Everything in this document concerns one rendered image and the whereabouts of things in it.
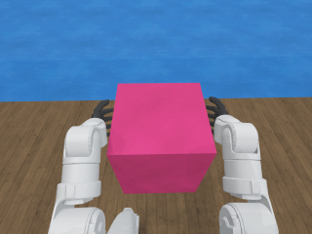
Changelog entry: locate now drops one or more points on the left robot hand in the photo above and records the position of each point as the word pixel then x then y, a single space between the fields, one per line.
pixel 99 113

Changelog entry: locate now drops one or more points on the robot right upper arm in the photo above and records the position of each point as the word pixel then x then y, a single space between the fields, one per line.
pixel 246 218

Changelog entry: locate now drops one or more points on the left robot thigh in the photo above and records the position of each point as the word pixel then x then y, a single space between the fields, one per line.
pixel 125 223

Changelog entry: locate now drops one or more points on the carton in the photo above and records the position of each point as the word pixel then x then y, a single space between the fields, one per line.
pixel 160 138

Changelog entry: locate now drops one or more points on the right robot hand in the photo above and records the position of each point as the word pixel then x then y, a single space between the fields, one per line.
pixel 218 111

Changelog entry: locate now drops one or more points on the robot right forearm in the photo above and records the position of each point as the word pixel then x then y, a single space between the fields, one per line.
pixel 242 166

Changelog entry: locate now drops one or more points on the robot left upper arm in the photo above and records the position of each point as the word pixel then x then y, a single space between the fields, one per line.
pixel 88 220

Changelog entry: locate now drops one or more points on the robot left shin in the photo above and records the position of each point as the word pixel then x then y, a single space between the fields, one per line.
pixel 128 210

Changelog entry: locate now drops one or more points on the robot left forearm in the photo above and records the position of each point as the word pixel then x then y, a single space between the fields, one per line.
pixel 80 171

